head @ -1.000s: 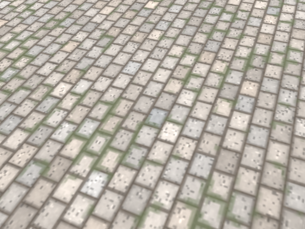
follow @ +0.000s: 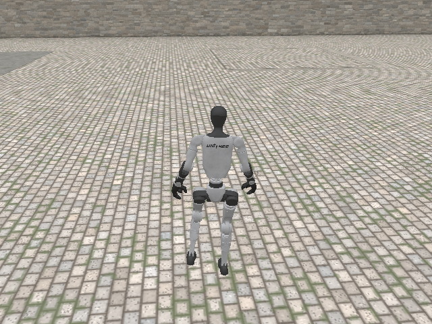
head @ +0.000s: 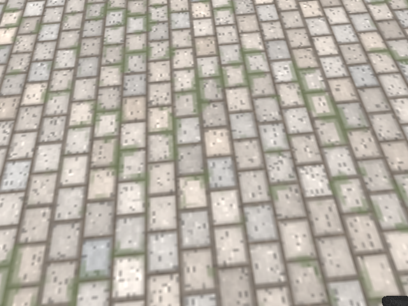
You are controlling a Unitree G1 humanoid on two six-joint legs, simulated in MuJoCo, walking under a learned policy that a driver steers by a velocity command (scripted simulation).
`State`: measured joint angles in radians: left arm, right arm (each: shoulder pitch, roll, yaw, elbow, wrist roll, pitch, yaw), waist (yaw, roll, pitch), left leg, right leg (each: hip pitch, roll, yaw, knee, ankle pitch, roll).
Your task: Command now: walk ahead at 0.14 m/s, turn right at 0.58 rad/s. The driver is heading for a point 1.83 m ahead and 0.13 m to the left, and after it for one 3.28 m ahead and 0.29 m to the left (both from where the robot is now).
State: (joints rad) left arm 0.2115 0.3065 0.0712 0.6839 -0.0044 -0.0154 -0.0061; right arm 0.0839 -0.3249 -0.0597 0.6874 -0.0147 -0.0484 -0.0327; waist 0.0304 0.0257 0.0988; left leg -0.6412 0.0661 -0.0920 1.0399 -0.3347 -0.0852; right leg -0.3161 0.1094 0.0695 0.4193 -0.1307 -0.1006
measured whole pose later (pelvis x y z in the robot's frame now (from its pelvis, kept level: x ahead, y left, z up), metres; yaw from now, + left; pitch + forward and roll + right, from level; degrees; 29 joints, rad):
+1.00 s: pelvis +0.12 +0.04 -0.02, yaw -5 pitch +0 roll -1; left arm 0.19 0.29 0.07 0.73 -0.01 0.04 0.06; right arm 0.20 -0.32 -0.07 0.78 0.02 0.02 0.02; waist -0.01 -0.02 0.05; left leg -0.33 0.00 0.04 0.65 -0.30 0.02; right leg -0.22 -0.05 -0.06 0.62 -0.40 0.02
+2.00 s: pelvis +0.48 +0.12 -0.02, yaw +17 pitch +3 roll -1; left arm 0.45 0.29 0.04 0.89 -0.02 -0.06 0.00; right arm 0.02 -0.26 -0.03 0.59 0.00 -0.08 0.03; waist 0.09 0.00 0.05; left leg -0.50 0.01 0.03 0.59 -0.12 0.04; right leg -0.09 -0.03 0.04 0.78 -0.51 0.00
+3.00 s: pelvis +0.99 +0.18 -0.02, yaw -17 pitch +2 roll +1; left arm 0.24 0.33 0.07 0.69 -0.01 0.01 0.04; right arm 0.07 -0.27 -0.04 0.68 -0.03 -0.07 0.01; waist 0.05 -0.02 0.04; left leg -0.46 -0.05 -0.03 0.52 -0.10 0.02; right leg -0.30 0.14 0.20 0.93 -0.59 0.00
